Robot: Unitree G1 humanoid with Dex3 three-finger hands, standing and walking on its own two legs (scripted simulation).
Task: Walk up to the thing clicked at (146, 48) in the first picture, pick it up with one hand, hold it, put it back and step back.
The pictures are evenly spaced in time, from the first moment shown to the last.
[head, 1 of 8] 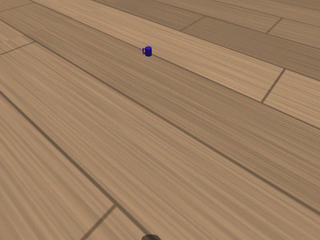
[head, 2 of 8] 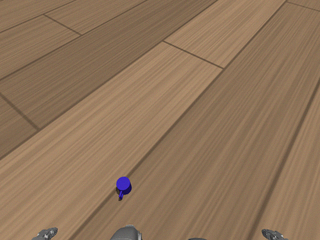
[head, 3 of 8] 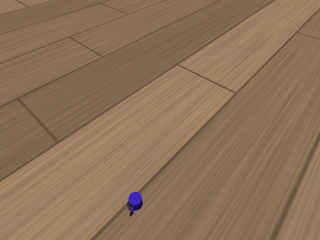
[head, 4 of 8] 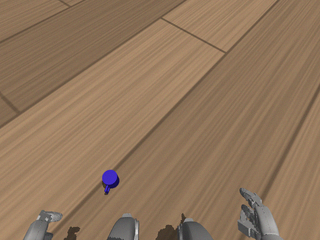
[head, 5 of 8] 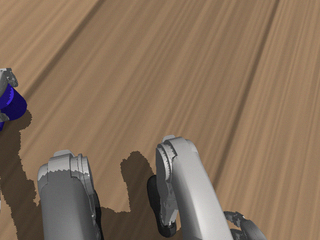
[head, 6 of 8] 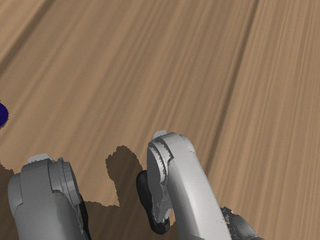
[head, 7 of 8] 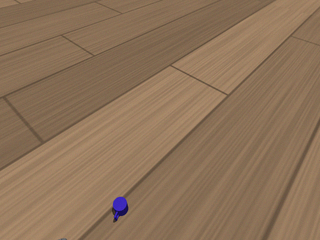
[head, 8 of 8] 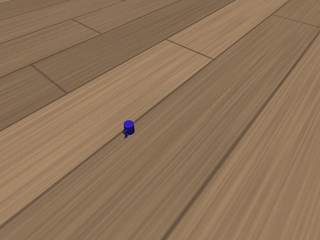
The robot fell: no
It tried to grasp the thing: yes
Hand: left
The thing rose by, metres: 0.65
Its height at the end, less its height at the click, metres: +0.00
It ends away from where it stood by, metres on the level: 0.00
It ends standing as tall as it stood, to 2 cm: yes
